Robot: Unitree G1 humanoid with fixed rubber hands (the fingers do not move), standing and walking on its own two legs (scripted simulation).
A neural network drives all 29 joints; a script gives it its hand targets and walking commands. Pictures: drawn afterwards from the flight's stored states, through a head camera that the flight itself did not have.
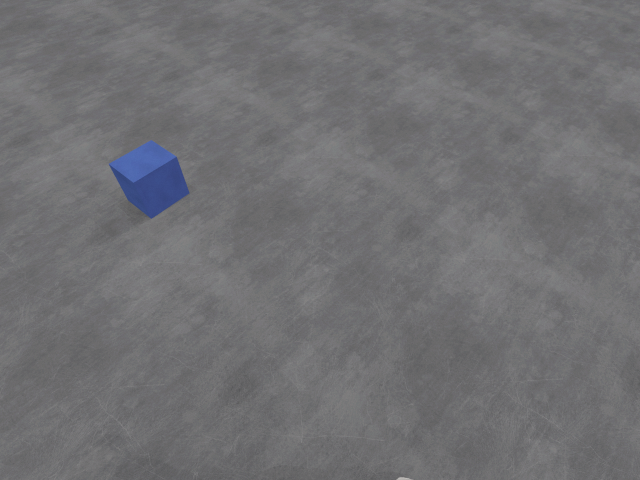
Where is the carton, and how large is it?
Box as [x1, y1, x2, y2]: [109, 140, 188, 218]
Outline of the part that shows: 151,140 109,163 128,200 151,218 188,193 176,157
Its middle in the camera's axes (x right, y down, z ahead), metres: -0.72 -0.28 +1.67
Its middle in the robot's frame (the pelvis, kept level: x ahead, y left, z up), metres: +1.32 +0.79 -0.67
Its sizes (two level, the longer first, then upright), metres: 0.206 0.175 0.208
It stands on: the floor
